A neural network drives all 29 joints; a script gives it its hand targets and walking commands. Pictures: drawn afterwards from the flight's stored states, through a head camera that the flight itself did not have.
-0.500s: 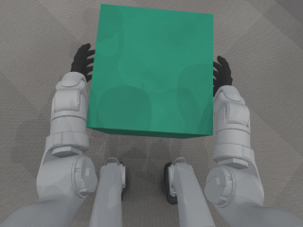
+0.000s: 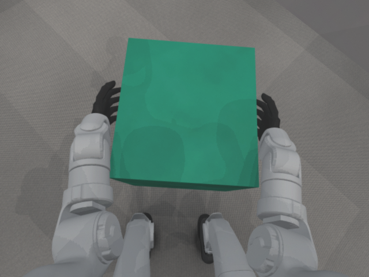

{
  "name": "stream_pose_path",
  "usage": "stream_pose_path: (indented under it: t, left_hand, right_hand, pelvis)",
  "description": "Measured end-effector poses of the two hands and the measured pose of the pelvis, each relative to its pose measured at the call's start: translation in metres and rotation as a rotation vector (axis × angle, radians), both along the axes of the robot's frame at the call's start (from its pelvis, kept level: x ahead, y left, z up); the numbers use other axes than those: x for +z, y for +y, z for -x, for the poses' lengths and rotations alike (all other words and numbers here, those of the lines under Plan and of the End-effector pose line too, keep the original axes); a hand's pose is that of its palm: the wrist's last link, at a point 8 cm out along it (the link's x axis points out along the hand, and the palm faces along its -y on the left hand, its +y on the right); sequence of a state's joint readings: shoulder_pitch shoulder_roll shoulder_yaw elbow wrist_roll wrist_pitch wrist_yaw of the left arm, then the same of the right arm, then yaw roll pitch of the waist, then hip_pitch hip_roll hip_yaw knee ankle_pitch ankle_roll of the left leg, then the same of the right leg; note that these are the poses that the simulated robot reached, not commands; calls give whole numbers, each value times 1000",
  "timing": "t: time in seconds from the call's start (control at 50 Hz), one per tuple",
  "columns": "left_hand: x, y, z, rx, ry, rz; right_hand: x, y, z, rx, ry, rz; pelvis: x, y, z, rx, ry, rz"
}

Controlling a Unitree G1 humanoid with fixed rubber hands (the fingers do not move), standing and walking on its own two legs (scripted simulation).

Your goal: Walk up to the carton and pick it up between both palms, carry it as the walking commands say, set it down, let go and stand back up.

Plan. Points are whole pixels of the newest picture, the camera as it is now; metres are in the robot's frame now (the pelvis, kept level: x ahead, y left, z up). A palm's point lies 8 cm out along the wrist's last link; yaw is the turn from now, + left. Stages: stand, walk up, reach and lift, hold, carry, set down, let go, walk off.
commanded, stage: reach and lift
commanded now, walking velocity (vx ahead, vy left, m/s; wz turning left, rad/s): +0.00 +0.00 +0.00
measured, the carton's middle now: (185, 127) +0.44 -0.01 -0.11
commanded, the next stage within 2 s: none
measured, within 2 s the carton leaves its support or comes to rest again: neither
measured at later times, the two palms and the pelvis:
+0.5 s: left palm (90, 115) +0.41 +0.17 +0.03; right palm (289, 130) +0.37 -0.19 +0.04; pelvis +0.02 +0.00 +0.06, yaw +1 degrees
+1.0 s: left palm (80, 112) +0.39 +0.16 +0.10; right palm (321, 133) +0.35 -0.19 +0.11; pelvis +0.04 +0.00 +0.09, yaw +1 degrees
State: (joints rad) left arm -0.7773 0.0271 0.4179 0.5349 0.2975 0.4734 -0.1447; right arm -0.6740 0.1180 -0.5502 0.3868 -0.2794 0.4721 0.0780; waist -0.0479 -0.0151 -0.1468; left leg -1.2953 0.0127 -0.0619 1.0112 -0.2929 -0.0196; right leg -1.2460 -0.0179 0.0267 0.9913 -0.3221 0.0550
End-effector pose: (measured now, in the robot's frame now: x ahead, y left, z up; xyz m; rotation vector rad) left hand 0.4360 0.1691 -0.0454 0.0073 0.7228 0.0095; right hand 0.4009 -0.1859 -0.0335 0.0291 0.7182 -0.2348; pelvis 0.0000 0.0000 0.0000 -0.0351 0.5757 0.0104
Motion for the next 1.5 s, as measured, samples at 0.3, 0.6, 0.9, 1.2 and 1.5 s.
stream_pose_path:
  t: [0.3,0.6,0.9,1.2,1.5]
  left_hand:
    - [44,-1,15,0,-3,8]
    - [87,0,32,-6,-15,10]
    - [130,-6,46,-18,-32,-9]
    - [164,-10,59,-12,-61,-28]
    - [184,-9,74,15,-84,-24]
  right_hand:
    - [45,-1,15,-1,-4,2]
    - [91,0,33,-8,-17,2]
    - [132,-6,48,-14,-33,-3]
    - [162,-11,58,5,-58,4]
    - [183,-10,65,32,-79,20]
  pelvis:
    - [38,0,-12,8,-100,-4]
    - [66,3,-24,11,-247,-10]
    - [89,3,-39,6,-404,-27]
    - [101,-7,-53,-4,-563,-34]
    - [104,-10,-67,4,-664,-38]
